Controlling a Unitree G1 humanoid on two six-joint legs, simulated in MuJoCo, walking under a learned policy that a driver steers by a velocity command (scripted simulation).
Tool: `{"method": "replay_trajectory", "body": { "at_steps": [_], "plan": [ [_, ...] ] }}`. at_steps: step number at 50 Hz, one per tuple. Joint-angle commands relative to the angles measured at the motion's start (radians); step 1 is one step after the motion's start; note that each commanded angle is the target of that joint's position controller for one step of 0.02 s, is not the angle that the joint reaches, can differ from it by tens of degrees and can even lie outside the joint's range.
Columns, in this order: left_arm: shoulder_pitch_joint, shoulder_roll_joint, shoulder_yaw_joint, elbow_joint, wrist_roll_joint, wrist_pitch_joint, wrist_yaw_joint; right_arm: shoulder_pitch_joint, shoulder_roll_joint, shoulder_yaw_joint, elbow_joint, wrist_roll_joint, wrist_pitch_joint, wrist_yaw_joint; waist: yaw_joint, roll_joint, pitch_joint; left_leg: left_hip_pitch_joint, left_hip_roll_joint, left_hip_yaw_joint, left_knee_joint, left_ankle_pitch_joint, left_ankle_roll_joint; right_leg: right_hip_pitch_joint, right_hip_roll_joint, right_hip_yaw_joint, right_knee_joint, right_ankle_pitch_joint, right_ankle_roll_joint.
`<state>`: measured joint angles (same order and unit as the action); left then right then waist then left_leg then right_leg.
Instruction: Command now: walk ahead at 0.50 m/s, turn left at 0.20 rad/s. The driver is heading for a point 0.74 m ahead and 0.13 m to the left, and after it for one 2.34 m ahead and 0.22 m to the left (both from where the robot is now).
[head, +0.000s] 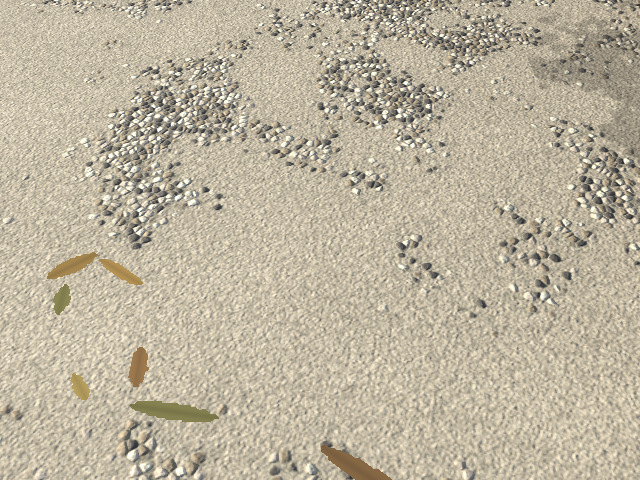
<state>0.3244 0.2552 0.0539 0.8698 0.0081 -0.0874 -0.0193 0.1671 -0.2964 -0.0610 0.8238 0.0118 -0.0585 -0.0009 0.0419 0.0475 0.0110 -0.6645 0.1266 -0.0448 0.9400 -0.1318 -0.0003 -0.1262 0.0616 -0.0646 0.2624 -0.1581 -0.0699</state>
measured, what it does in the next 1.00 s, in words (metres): walks ahead: left foot, then right foot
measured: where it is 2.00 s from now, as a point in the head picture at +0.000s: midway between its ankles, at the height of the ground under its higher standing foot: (309, 274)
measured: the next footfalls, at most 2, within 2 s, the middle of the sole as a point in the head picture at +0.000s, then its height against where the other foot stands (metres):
left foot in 0.28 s outside the picture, level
right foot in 0.80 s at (343, 404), level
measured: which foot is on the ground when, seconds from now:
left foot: up 0.00-0.26, down 0.28-0.80, up 0.82-1.00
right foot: down 0.00-0.30, up 0.32-0.78, down 0.80-1.00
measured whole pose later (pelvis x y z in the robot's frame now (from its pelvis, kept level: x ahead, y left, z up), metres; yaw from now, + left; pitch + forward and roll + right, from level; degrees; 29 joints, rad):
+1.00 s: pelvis +0.59 +0.09 -0.01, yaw +7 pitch +1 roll +0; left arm 0.29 0.28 0.05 0.78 -0.01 -0.07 -0.03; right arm 0.20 -0.29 -0.05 0.74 -0.01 -0.10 0.00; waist 0.03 0.02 0.03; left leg -0.52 0.04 -0.06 1.05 -0.33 0.00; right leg -0.26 0.11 0.05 0.39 -0.15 -0.10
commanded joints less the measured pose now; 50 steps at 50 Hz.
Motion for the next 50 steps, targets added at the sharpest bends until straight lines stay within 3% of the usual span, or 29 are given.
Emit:
{"method": "replay_trajectory", "body": {
  "at_steps": [1, 6, 10, 12, 13, 14, 15, 16, 17, 18, 19, 20, 21, 24, 27, 29, 31, 35, 38, 39, 40, 41, 42, 43, 44, 45, 46, 47, 50],
  "plan": [
    [-0.057, 0.157, 0.034, -0.055, 0.001, -0.019, 0.015, -0.012, -0.039, -0.007, -0.044, 0.004, -0.005, 0.007, -0.021, -0.105, 0.020, -0.012, 0.009, -0.014, -0.137, 0.177, -0.004, -0.008, -0.262, 0.106, -0.161, 0.185, -0.130],
    [0.009, 0.173, 0.039, -0.006, -0.007, -0.008, 0.023, -0.152, -0.021, 0.003, -0.101, 0.010, -0.009, 0.030, 0.038, -0.087, 0.067, -0.022, -0.030, 0.014, -0.309, 0.244, 0.021, 0.110, -0.296, 0.011, -0.158, 0.200, -0.106],
    [0.014, 0.187, 0.048, 0.014, -0.017, 0.020, 0.030, -0.194, -0.031, 0.001, -0.148, 0.009, -0.009, 0.057, 0.031, -0.098, 0.074, -0.037, -0.059, 0.057, -0.361, 0.098, 0.064, 0.251, -0.341, -0.029, -0.060, 0.390, -0.077],
    [-0.016, 0.217, 0.057, 0.003, -0.020, 0.035, 0.042, -0.126, -0.066, -0.017, -0.151, 0.006, -0.006, 0.063, -0.019, -0.135, 0.008, 0.095, -0.121, 0.123, -0.353, -0.007, 0.099, 0.273, -0.337, -0.065, 0.090, 0.745, -0.051],
    [-0.032, 0.223, 0.058, -0.004, -0.020, 0.046, 0.049, -0.009, -0.098, -0.039, -0.127, 0.006, -0.003, 0.061, -0.086, -0.135, -0.060, 0.250, -0.163, 0.150, -0.377, -0.008, 0.124, 0.247, -0.315, -0.095, 0.253, 0.866, -0.029],
    [-0.033, 0.211, 0.051, -0.015, -0.017, 0.049, 0.057, 0.155, -0.159, -0.072, -0.086, 0.008, 0.000, 0.049, -0.163, -0.099, -0.147, 0.511, -0.173, 0.106, -0.413, 0.037, 0.164, 0.110, -0.273, -0.116, 0.482, 0.793, 0.008],
    [0.032, 0.128, 0.020, -0.059, 0.009, 0.030, 0.049, 0.277, -0.277, -0.105, -0.071, 0.006, 0.006, 0.030, -0.158, 0.102, -0.276, 0.910, 0.071, -0.307, -0.415, 0.012, 0.307, -0.286, -0.164, -0.124, 0.866, 0.323, 0.069],
    [0.036, 0.073, -0.005, -0.074, 0.009, -0.012, 0.031, 0.258, -0.264, -0.091, -0.086, 0.016, 0.000, 0.033, -0.120, 0.183, -0.388, 1.087, 0.223, -0.775, -0.601, -0.109, 0.438, -0.561, 0.010, 0.063, 1.096, -0.412, 0.095],
    [-0.065, 0.155, 0.016, -0.094, -0.031, -0.045, 0.013, 0.252, -0.190, -0.068, -0.089, 0.007, -0.004, 0.032, -0.164, 0.104, -0.321, 1.051, 0.191, -0.675, -0.631, -0.144, 0.379, -0.668, -0.063, 0.175, 1.139, -0.373, 0.067],
    [-0.128, 0.161, 0.015, -0.115, -0.048, -0.062, 0.008, 0.204, -0.153, -0.060, -0.095, 0.004, -0.008, 0.029, -0.150, 0.049, -0.205, 0.920, 0.152, -0.529, -0.634, -0.095, 0.337, -0.686, -0.107, 0.156, 1.085, -0.289, 0.046],
    [-0.146, 0.153, 0.017, -0.115, -0.030, -0.066, 0.014, 0.139, -0.131, -0.052, -0.108, 0.003, -0.009, 0.028, -0.105, -0.033, -0.121, 0.760, 0.110, -0.427, -0.650, -0.007, 0.308, -0.641, -0.145, 0.147, 0.984, -0.226, 0.047],
    [-0.145, 0.165, 0.028, -0.111, -0.010, -0.058, 0.020, 0.087, -0.100, -0.041, -0.125, -0.003, -0.009, 0.026, -0.070, -0.034, -0.079, 0.641, 0.079, -0.357, -0.674, 0.078, 0.293, -0.570, -0.172, 0.145, 0.904, -0.186, 0.056],
    [-0.131, 0.161, 0.031, -0.112, -0.003, -0.044, 0.020, 0.061, -0.093, -0.037, -0.141, -0.011, -0.008, 0.022, -0.042, -0.012, -0.063, 0.562, 0.058, -0.336, -0.700, 0.120, 0.293, -0.512, -0.180, 0.147, 0.871, -0.165, 0.067],
    [-0.118, 0.121, 0.025, -0.115, 0.005, -0.014, 0.024, 0.066, -0.119, -0.043, -0.142, -0.007, -0.014, 0.007, -0.022, 0.003, -0.042, 0.456, 0.034, -0.241, -0.741, 0.228, 0.301, -0.481, -0.177, 0.116, 0.740, -0.081, 0.114],
    [-0.220, 0.090, 0.012, -0.141, 0.006, -0.013, 0.020, 0.109, -0.125, -0.043, -0.119, -0.002, -0.015, -0.006, -0.062, 0.011, -0.016, 0.424, -0.015, -0.148, -0.748, 0.234, 0.252, -0.455, -0.160, 0.098, 0.509, 0.141, 0.131],
    [-0.275, 0.075, 0.003, -0.148, -0.005, -0.018, 0.010, 0.137, -0.127, -0.040, -0.104, -0.003, -0.015, -0.007, -0.095, 0.028, -0.008, 0.432, -0.024, -0.109, -0.754, 0.163, 0.223, -0.415, -0.141, 0.081, 0.381, 0.283, 0.121],
    [-0.322, 0.083, 0.001, -0.160, -0.018, -0.022, 0.001, 0.169, -0.133, -0.039, -0.082, -0.003, -0.019, -0.005, -0.122, 0.032, 0.012, 0.476, 0.009, -0.119, -0.764, 0.104, 0.218, -0.418, -0.136, 0.079, 0.327, 0.341, 0.104],
    [-0.380, 0.106, 0.002, -0.196, -0.024, -0.027, -0.020, 0.209, -0.144, -0.043, -0.040, -0.006, -0.010, -0.006, -0.135, 0.017, 0.048, 0.690, 0.096, -0.125, -0.709, 0.196, 0.203, -0.545, -0.132, 0.090, 0.271, 0.212, 0.041],
    [-0.303, 0.133, 0.012, -0.190, -0.026, -0.025, -0.035, 0.177, -0.162, -0.049, -0.037, -0.008, 0.003, -0.015, -0.081, 0.037, 0.002, 0.764, 0.107, -0.073, -0.600, 0.511, 0.165, -0.449, -0.085, 0.057, 0.262, 0.073, -0.011],
    [-0.208, 0.157, 0.027, -0.164, -0.023, -0.022, -0.033, 0.154, -0.167, -0.049, -0.043, -0.009, 0.009, -0.019, -0.027, 0.035, -0.064, 0.754, 0.079, -0.033, -0.482, 0.694, 0.146, -0.307, -0.043, 0.020, 0.248, 0.077, -0.034],
    [-0.068, 0.199, 0.049, -0.127, -0.018, -0.019, -0.028, 0.144, -0.152, -0.041, -0.056, -0.013, 0.014, -0.024, 0.038, 0.005, -0.155, 0.680, 0.031, 0.016, -0.291, 0.729, 0.114, -0.093, -0.040, 0.043, 0.244, 0.126, -0.068],
    [0.059, 0.284, 0.071, -0.117, -0.010, -0.015, -0.021, 0.208, -0.100, -0.021, -0.090, -0.030, 0.005, -0.026, 0.042, -0.145, -0.287, 0.378, -0.057, 0.066, 0.049, 0.414, 0.053, 0.254, -0.244, 0.375, 0.250, 0.130, -0.186],
    [0.103, 0.287, 0.072, -0.098, -0.028, -0.012, -0.029, 0.273, -0.030, 0.004, -0.085, -0.036, -0.020, -0.012, 0.015, -0.335, -0.352, 0.050, -0.219, 0.011, 0.299, -0.392, 0.002, 0.486, -0.384, 0.801, 0.111, -0.050, -0.309],
    [0.096, 0.209, 0.051, -0.105, -0.040, -0.008, -0.025, 0.189, -0.107, -0.007, -0.097, -0.008, -0.044, 0.002, 0.057, -0.237, -0.296, -0.074, -0.164, -0.089, 0.378, -0.402, 0.018, 0.484, -0.370, 0.807, 0.057, -0.208, -0.268],
    [0.032, 0.190, 0.046, -0.124, -0.031, -0.003, -0.018, 0.091, -0.128, -0.012, -0.128, 0.014, -0.063, 0.010, 0.057, -0.165, -0.165, -0.119, -0.122, -0.075, 0.356, -0.313, 0.028, 0.356, -0.342, 0.688, 0.035, -0.174, -0.234],
    [-0.017, 0.184, 0.043, -0.141, -0.020, 0.002, -0.014, 0.038, -0.124, -0.010, -0.141, 0.002, -0.074, 0.008, 0.037, -0.079, -0.095, -0.099, -0.089, -0.059, 0.291, -0.249, 0.031, 0.227, -0.308, 0.602, 0.019, -0.082, -0.218],
    [-0.051, 0.165, 0.036, -0.154, -0.014, 0.004, -0.011, 0.027, -0.125, -0.017, -0.145, -0.017, -0.076, 0.004, 0.005, -0.048, -0.054, -0.051, -0.063, -0.055, 0.216, -0.208, 0.023, 0.125, -0.279, 0.541, 0.000, 0.026, -0.210],
    [-0.068, 0.155, 0.031, -0.164, -0.007, 0.005, -0.008, 0.041, -0.119, -0.020, -0.149, -0.026, -0.070, 0.003, -0.024, -0.074, -0.054, 0.005, -0.051, -0.056, 0.173, -0.187, 0.013, 0.065, -0.255, 0.509, -0.017, 0.104, -0.211],
    [-0.067, 0.168, 0.037, -0.173, -0.018, 0.007, 0.005, 0.054, -0.089, -0.017, -0.157, -0.029, -0.046, -0.004, -0.049, -0.105, -0.041, 0.038, -0.048, -0.029, 0.045, -0.156, -0.030, -0.033, -0.222, 0.428, -0.048, 0.212, -0.220]
  ]
}}
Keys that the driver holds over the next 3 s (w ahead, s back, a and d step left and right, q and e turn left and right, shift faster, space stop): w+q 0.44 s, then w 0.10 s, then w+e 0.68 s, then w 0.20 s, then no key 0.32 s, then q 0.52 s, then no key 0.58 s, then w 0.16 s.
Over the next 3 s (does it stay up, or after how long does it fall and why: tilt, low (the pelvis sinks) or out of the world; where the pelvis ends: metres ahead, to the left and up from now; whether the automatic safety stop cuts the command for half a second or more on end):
stays up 1.04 0.14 -0.01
